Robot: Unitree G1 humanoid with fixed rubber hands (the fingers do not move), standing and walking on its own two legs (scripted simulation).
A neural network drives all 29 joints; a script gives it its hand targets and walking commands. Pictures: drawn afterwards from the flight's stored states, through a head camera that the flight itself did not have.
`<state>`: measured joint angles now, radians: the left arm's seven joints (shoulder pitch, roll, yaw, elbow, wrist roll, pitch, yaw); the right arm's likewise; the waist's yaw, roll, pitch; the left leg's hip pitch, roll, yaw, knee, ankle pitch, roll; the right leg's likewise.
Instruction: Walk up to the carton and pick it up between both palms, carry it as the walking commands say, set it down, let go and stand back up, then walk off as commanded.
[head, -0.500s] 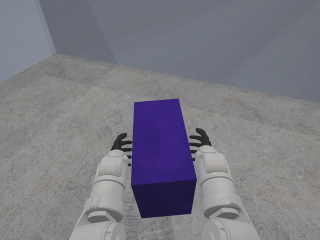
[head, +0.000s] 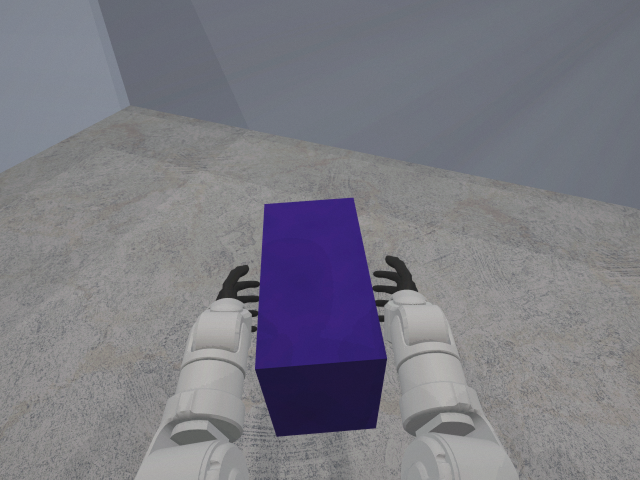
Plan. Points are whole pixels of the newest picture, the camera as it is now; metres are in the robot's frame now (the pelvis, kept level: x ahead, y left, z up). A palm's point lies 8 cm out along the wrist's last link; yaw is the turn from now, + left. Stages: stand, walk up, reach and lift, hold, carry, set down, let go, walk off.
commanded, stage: reach and lift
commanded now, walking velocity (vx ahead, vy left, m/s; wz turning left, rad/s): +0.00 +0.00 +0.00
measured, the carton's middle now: (317, 310) +0.38 +0.00 -0.02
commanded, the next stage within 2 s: hold in 1.12 s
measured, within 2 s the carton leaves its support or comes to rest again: neither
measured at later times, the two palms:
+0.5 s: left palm (228, 320) +0.30 +0.12 +0.06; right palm (407, 311) +0.31 -0.11 +0.07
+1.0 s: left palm (229, 322) +0.30 +0.12 +0.06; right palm (410, 315) +0.31 -0.12 +0.06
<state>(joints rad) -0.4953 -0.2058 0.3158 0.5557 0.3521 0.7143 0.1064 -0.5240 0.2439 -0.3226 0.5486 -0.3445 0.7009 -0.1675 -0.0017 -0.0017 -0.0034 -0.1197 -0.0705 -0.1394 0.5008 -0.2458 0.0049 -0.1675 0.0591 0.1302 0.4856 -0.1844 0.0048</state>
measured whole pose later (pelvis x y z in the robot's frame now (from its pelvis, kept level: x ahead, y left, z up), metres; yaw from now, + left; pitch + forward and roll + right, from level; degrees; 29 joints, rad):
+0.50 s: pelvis -0.01 +0.00 +0.00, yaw +0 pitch -8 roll +0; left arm -0.47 -0.22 0.31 0.53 0.35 0.72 0.12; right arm -0.50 0.24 -0.31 0.53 -0.35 0.71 -0.15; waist 0.00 0.01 -0.01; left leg -0.12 -0.07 -0.14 0.52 -0.25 0.00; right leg -0.17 0.06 0.13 0.50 -0.19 0.00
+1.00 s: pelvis +0.00 +0.00 +0.00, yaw +0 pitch -9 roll +0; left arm -0.44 -0.21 0.26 0.50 0.32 0.75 0.11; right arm -0.46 0.22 -0.27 0.50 -0.32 0.73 -0.13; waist 0.00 0.01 -0.01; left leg -0.10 -0.06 -0.14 0.51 -0.25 0.00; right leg -0.14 0.06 0.12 0.49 -0.18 0.00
